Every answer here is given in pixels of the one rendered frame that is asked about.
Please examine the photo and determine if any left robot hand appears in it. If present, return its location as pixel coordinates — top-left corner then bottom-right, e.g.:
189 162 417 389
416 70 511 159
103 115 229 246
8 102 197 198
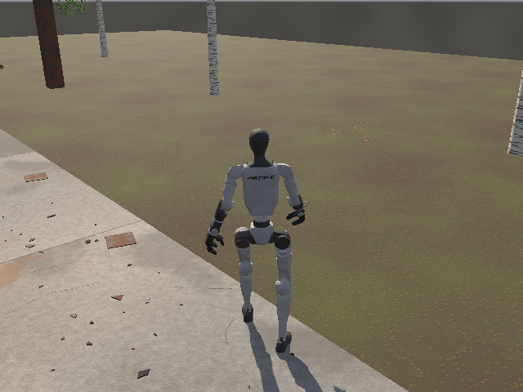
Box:
205 232 224 255

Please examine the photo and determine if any robot right forearm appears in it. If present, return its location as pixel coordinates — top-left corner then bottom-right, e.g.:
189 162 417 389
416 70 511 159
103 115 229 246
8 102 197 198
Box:
293 194 305 216

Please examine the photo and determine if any left robot upper arm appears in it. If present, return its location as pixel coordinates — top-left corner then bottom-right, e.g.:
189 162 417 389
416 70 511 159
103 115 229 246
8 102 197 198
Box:
220 165 243 211

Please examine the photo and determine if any left robot foot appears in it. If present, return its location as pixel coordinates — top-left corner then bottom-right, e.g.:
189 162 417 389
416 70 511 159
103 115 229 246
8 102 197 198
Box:
242 303 253 323

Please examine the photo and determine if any right robot upper arm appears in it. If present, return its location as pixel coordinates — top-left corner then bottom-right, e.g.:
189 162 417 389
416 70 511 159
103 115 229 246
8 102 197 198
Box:
276 163 301 207

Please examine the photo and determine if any right robot hand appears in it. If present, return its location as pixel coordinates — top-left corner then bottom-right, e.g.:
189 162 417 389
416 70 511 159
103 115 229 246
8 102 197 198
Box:
286 212 305 225

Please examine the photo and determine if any robot left forearm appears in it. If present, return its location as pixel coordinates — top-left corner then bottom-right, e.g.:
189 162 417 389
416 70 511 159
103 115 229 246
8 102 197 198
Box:
208 198 227 236

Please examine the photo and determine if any robot head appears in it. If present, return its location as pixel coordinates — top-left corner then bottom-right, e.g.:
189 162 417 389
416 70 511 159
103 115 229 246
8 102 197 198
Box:
246 128 274 167

